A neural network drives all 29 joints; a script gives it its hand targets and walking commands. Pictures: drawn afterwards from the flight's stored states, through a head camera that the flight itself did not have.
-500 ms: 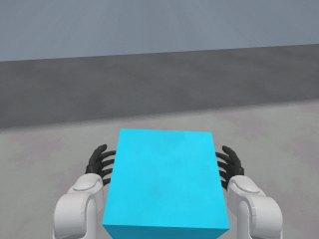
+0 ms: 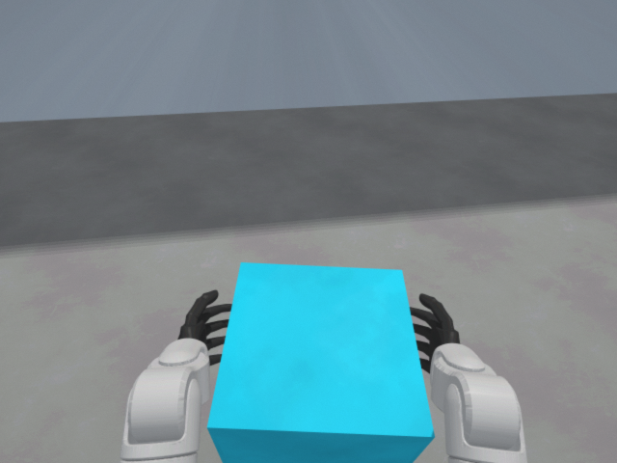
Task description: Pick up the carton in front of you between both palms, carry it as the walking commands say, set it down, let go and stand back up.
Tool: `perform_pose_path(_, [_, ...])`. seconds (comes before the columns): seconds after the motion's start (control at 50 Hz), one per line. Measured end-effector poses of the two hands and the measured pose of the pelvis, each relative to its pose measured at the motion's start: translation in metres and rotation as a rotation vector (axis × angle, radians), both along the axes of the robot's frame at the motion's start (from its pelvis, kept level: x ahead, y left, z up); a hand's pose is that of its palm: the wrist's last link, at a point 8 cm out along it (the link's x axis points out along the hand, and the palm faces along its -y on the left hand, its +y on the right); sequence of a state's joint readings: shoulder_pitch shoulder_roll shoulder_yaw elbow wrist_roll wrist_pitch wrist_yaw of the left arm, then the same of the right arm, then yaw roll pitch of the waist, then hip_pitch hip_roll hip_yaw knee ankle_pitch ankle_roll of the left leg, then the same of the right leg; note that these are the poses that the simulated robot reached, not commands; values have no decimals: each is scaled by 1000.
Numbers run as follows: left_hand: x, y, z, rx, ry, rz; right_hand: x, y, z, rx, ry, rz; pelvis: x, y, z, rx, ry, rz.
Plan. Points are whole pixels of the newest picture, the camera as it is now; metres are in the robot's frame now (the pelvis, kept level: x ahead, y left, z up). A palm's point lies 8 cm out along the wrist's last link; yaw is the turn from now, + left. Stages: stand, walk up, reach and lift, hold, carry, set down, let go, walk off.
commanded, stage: carry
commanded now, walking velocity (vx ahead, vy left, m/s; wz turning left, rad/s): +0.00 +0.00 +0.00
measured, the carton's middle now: (315, 383) +0.25 +0.00 -0.01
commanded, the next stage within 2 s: hold in 0.88 s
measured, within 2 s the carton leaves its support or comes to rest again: neither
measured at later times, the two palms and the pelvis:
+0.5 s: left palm (208, 356) +0.27 +0.14 +0.03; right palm (436, 360) +0.27 -0.16 +0.03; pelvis -0.02 -0.01 +0.00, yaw +0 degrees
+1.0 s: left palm (223, 360) +0.26 +0.12 +0.03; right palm (458, 374) +0.25 -0.18 +0.03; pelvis -0.02 -0.01 +0.01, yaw -6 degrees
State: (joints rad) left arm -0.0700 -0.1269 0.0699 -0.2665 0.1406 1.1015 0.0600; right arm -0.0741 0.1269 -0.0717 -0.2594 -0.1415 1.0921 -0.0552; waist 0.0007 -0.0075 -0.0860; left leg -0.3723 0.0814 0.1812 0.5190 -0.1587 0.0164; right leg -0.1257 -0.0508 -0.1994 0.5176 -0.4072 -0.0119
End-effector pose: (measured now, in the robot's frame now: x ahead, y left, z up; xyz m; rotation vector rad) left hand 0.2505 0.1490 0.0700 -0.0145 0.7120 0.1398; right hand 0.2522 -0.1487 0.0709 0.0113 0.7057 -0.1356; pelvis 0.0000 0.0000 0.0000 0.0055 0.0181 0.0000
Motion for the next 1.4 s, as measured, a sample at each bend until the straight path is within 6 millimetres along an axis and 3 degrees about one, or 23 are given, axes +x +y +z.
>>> perform_pose_path(0.4, [12,-6,-44,56,-15,-41,11,-6,-43,-54,-15,30,-18,-5,-1,-3,2,0])
perform_pose_path(0.6, [16,-8,-36,50,-64,-28,16,-9,-36,-42,-64,25,-20,-9,-2,1,9,0])
perform_pose_path(0.88, [12,-14,-37,55,-41,-32,12,-14,-38,-45,-41,26,-20,-14,-3,4,2,1])
perform_pose_path(0.96, [8,-19,-38,58,-38,-49,3,-19,-37,-68,-36,25,-22,-13,5,14,-62,-70])
perform_pose_path(1.1, [22,-53,-35,57,-43,-214,-30,-49,-34,-67,-32,-141,-26,-1,11,-9,-103,-173])
perform_pose_path(1.18, [31,-62,-31,57,-50,-280,-40,-54,-29,-64,-35,-212,-28,10,11,-15,-116,-219])
perform_pose_path(1.28, [42,-53,-34,32,-30,-273,-32,-45,-32,-63,-17,-222,-32,26,9,-16,-120,-251])
perform_pose_path(1.4, [58,-46,-53,2,-3,-237,-10,-38,-48,-64,6,-209,-38,46,1,-15,-73,-256])
